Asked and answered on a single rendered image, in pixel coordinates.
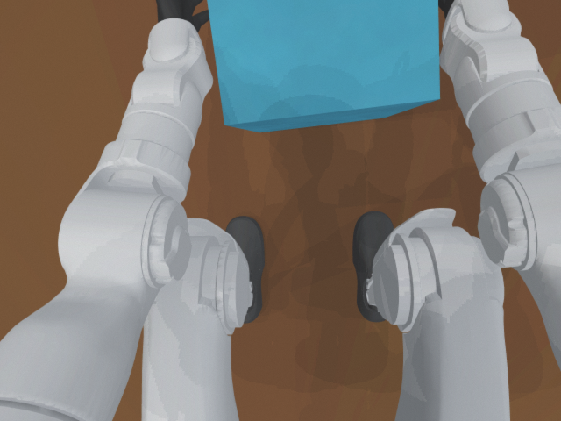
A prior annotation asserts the robot left hand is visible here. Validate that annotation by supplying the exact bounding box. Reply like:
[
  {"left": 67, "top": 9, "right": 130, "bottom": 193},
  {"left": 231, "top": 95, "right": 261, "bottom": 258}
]
[{"left": 156, "top": 0, "right": 209, "bottom": 32}]

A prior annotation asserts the robot right upper arm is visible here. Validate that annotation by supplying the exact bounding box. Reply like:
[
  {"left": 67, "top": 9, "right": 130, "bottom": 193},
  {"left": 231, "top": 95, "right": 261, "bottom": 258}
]
[{"left": 478, "top": 163, "right": 561, "bottom": 371}]

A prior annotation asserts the right robot shin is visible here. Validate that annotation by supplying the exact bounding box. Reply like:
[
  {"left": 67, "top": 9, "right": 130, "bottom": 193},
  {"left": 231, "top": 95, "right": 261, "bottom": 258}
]
[{"left": 366, "top": 208, "right": 504, "bottom": 321}]

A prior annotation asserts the right robot forearm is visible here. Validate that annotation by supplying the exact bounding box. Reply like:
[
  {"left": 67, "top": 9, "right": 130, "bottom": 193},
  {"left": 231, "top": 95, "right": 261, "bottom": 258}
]
[{"left": 439, "top": 0, "right": 561, "bottom": 183}]

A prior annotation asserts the carton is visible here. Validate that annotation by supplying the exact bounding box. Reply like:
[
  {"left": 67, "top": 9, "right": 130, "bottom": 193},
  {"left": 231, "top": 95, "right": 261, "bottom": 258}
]
[{"left": 207, "top": 0, "right": 440, "bottom": 132}]

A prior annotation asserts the robot left thigh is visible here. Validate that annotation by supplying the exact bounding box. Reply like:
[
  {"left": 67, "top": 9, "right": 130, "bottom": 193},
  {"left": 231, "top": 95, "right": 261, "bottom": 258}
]
[{"left": 142, "top": 236, "right": 247, "bottom": 421}]

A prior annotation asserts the left robot forearm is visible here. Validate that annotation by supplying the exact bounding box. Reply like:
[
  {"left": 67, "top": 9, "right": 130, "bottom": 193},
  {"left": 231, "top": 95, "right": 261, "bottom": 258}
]
[{"left": 58, "top": 18, "right": 213, "bottom": 266}]

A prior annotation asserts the robot left upper arm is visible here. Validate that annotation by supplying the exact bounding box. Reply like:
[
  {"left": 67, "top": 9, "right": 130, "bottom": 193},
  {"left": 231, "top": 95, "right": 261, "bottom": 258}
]
[{"left": 0, "top": 189, "right": 192, "bottom": 421}]

